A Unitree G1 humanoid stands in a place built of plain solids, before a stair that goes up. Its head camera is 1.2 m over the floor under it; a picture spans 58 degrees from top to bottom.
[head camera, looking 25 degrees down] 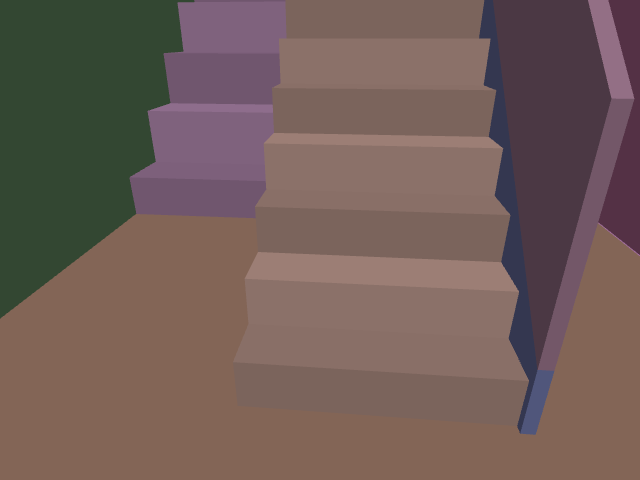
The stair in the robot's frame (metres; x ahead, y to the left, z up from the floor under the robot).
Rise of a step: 0.20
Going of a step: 0.22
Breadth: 0.98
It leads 5 degrees to the right of straight ahead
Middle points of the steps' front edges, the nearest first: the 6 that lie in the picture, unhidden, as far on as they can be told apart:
1.11 -0.19 0.20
1.33 -0.21 0.40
1.55 -0.23 0.60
1.77 -0.25 0.80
1.99 -0.27 1.00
2.21 -0.29 1.20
